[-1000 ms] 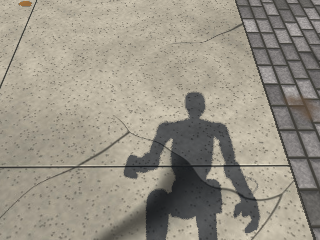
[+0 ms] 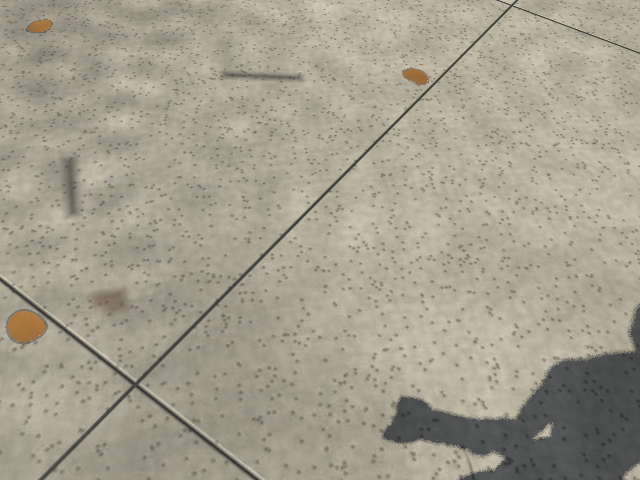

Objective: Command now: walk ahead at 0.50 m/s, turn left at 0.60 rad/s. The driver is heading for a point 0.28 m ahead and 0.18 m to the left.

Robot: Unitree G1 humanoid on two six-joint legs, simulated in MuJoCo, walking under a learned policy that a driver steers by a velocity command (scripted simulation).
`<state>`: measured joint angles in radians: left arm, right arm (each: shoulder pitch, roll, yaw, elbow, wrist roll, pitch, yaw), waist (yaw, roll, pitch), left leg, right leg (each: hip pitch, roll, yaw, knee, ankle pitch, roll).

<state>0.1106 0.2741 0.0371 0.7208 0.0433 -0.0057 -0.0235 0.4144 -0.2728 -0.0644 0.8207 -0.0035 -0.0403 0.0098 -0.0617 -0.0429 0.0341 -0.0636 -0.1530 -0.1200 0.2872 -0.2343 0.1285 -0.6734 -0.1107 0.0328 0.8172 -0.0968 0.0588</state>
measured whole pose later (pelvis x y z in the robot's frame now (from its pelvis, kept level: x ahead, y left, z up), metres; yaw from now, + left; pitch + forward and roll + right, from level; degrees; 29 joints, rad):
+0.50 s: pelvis +0.26 -0.03 +0.00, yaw +10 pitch +1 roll -1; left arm 0.35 0.24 0.02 0.88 0.01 -0.07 -0.01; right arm 0.15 -0.26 -0.02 0.79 -0.03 -0.02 0.02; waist 0.05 0.04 0.07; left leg -0.53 -0.01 -0.05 0.77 -0.20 0.01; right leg -0.12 0.03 -0.06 0.32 -0.20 -0.05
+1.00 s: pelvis +0.33 -0.01 +0.00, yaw +10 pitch -1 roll +0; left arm 0.28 0.20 0.00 1.03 0.02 0.01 0.03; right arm 0.20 -0.21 -0.01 1.00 -0.01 0.00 -0.02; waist 0.00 0.00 0.01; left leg -0.24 -0.05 0.01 0.40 -0.13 0.05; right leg -0.15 -0.01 0.00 0.45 -0.27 0.00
